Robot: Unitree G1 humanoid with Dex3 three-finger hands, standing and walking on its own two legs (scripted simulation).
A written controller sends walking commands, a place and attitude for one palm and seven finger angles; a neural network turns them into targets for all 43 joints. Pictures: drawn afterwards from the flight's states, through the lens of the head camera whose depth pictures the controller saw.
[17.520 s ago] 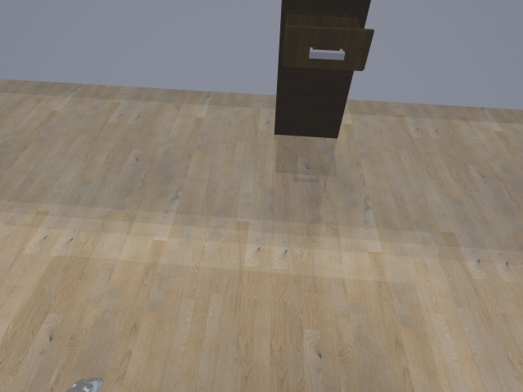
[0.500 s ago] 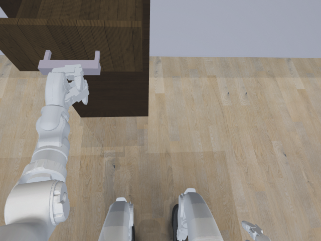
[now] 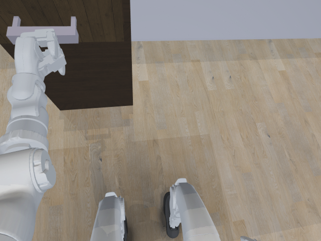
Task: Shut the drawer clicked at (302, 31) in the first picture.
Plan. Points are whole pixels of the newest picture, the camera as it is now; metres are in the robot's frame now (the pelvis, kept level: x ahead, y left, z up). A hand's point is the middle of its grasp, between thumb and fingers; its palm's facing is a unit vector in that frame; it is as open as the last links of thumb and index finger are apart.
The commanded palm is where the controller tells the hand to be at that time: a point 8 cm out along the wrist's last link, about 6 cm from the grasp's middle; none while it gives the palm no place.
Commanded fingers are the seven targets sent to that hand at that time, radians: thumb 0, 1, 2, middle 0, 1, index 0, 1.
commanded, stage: push the drawer shut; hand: left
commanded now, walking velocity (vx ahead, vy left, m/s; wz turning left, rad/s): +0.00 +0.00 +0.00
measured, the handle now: (45, 27) +0.61 +0.22 +0.05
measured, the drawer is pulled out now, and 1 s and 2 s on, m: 0.07 0.00 0.00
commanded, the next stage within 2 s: pull the fist back off the drawer in 0.94 s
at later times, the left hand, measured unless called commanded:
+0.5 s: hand (61, 40) +0.58 +0.18 +0.04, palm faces +0.02 -1.00 -0.06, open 3.4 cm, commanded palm +0.59 +0.20 +0.05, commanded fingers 0.00 0.90 0.90 -1.40 -1.60 -1.40 -1.60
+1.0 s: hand (55, 27) +0.62 +0.19 +0.05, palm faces +0.01 -1.00 -0.07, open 3.4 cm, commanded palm +0.66 +0.19 +0.05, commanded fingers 0.00 0.90 0.90 -1.40 -1.60 -1.40 -1.60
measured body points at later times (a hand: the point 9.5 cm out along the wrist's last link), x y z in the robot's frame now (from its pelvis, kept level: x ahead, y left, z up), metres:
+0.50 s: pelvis +0.00 +0.01 -0.01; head +0.20 +0.04 +0.39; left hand +0.57 +0.23 +0.05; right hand -0.01 -0.25 -0.11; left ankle +0.02 +0.11 -0.60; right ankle +0.08 -0.13 -0.60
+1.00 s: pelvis -0.01 +0.01 -0.02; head +0.22 +0.05 +0.36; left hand +0.61 +0.25 +0.05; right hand -0.05 -0.24 -0.11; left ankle +0.02 +0.11 -0.60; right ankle +0.08 -0.13 -0.60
